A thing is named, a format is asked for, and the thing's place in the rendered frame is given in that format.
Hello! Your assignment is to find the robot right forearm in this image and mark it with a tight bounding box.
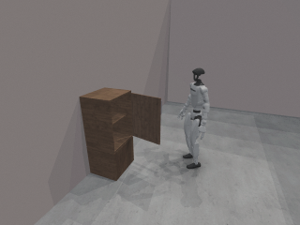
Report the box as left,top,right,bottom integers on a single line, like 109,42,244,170
183,97,191,111

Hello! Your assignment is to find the robot shin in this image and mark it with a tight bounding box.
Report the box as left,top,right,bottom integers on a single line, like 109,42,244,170
185,136,192,155
190,142,200,165

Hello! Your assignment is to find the right robot shin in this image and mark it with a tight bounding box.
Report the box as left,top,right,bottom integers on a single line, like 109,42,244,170
185,136,192,155

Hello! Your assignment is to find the left robot shin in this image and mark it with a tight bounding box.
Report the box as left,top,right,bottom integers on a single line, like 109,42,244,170
190,142,200,165

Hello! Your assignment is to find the robot left forearm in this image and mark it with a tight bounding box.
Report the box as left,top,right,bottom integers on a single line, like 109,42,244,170
201,103,210,126

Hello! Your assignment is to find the cupboard door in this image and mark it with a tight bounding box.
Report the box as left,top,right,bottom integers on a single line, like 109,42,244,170
131,93,161,145

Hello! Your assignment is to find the robot right hand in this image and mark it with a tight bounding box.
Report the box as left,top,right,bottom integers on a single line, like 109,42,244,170
177,109,186,120

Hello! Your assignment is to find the robot right upper arm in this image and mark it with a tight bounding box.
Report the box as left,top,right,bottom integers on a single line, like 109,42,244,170
188,82,195,99

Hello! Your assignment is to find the robot left hand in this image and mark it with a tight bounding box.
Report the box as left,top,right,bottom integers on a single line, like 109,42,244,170
196,125,206,139

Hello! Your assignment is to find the robot left upper arm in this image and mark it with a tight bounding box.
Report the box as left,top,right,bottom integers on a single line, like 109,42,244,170
200,86,210,109

